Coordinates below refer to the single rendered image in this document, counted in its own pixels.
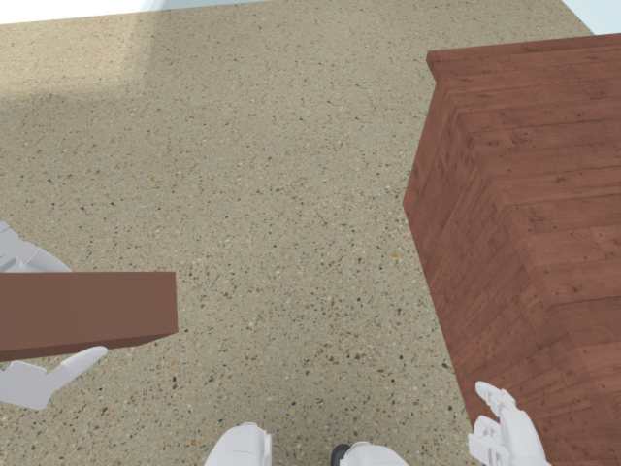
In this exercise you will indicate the table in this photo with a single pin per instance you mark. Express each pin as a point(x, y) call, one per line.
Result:
point(514, 206)

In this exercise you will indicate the robot right shin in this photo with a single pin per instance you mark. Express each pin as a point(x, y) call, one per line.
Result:
point(357, 445)

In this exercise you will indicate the left robot hand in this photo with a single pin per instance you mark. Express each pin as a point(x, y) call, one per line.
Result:
point(22, 383)

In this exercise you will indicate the right robot thigh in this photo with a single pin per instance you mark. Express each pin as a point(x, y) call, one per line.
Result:
point(372, 455)

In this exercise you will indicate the sponge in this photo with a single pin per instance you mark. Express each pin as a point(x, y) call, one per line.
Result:
point(48, 314)

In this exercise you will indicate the right robot hand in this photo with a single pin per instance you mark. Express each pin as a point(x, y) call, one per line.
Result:
point(496, 444)

